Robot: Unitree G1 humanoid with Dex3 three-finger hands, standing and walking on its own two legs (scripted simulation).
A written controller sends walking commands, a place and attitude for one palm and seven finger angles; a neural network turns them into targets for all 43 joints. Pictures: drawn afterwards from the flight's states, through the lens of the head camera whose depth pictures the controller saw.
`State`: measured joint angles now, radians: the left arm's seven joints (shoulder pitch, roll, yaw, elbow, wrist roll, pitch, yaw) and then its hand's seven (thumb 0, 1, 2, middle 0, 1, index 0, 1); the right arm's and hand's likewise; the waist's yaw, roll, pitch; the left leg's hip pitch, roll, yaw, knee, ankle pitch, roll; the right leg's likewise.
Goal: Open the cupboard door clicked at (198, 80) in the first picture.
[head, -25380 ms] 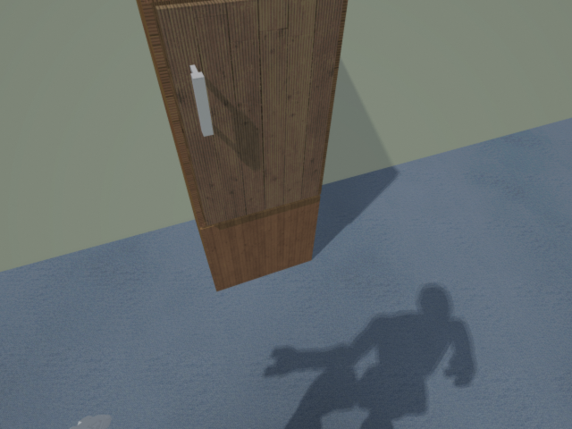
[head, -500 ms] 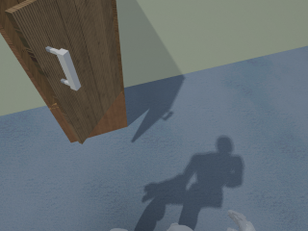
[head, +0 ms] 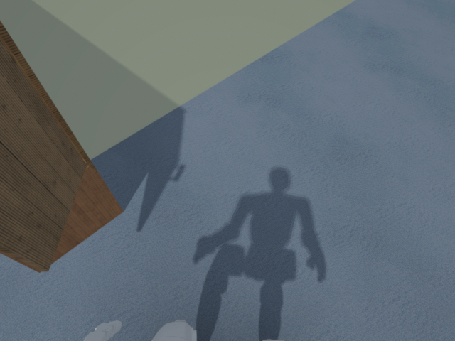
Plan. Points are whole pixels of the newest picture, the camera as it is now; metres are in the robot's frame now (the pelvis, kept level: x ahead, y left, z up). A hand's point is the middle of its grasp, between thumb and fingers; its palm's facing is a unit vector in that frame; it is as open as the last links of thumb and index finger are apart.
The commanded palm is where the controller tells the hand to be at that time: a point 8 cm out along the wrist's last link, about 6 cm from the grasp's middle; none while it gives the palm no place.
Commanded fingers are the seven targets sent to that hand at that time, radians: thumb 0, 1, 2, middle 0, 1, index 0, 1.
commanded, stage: walk to a spot facing it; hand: left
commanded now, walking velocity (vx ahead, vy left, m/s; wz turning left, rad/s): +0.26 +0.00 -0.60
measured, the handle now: out of the picture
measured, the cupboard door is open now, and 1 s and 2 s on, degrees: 45 45 45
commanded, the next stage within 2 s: turn to face it in 1.60 s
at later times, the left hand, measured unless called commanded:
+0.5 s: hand (185, 278) +0.25 +0.10 -0.16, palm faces -0.32 -0.92 -0.23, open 7.4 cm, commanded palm none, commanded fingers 0.00 0.90 0.90 -0.20 -0.30 -0.20 -0.30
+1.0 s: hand (226, 209) +0.42 +0.02 -0.16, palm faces -0.48 -0.86 -0.16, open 7.4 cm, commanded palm none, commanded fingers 0.00 0.90 0.90 -0.20 -0.30 -0.20 -0.30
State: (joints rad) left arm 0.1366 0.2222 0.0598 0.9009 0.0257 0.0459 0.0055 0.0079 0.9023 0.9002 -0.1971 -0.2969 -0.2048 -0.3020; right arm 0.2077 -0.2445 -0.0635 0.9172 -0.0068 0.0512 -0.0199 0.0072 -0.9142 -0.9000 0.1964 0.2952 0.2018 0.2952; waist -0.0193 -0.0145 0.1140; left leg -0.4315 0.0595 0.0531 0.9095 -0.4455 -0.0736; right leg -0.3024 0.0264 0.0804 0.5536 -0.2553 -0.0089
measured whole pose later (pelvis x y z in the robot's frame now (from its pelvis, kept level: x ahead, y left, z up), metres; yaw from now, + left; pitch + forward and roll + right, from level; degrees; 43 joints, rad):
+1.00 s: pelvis +0.27 -0.11 +0.01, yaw -33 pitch +1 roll +0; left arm 0.20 0.21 0.09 1.00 0.03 0.00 -0.04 0.01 0.91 0.90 -0.19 -0.30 -0.20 -0.30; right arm 0.28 -0.16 -0.04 0.96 -0.03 -0.08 -0.02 0.00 -0.94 -0.90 0.20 0.30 0.21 0.30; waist 0.02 -0.04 0.05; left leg -0.18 0.08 0.20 0.42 -0.25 0.00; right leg -0.57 -0.07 -0.04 1.09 -0.25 -0.01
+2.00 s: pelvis +0.61 -0.41 +0.00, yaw -31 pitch +1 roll +0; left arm 0.16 0.20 0.07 0.99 0.02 -0.01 0.01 0.02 0.94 0.90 -0.19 -0.30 -0.20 -0.30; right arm 0.32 -0.16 -0.05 1.07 -0.02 0.01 0.00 0.00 -0.94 -0.90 0.20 0.30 0.21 0.30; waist -0.02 -0.01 0.04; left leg -0.28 0.01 0.05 0.55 -0.28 0.01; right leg -0.36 -0.07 -0.08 0.60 -0.25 0.05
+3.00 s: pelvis +0.70 -0.50 +0.00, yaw +7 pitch +1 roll +2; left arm 0.24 0.19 0.04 0.90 0.02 0.00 0.02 0.01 0.90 0.90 -0.20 -0.30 -0.21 -0.30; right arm 0.09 -0.22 -0.06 0.91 -0.01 0.07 0.04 0.01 -0.91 -0.90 0.20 0.30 0.20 0.30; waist 0.01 -0.04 0.12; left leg -0.35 0.02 0.11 0.69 -0.39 -0.05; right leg -0.21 -0.16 -0.26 0.59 -0.37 0.01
